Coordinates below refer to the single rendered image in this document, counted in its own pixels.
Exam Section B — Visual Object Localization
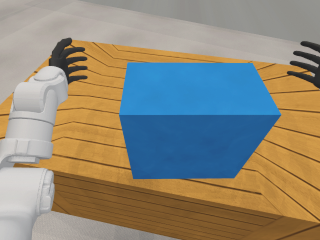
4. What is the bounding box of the carton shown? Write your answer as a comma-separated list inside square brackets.
[119, 62, 281, 179]

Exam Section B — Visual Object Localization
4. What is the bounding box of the left robot forearm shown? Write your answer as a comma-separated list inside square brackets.
[0, 66, 69, 170]

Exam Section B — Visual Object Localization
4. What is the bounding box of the left robot hand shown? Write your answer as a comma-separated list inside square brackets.
[48, 37, 88, 85]

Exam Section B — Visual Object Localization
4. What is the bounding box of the pedestal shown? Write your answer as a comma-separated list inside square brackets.
[0, 39, 320, 240]

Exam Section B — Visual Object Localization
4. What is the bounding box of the right robot hand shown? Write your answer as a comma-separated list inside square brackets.
[287, 41, 320, 89]

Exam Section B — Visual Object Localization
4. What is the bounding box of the robot left upper arm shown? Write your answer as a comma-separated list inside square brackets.
[0, 167, 55, 240]

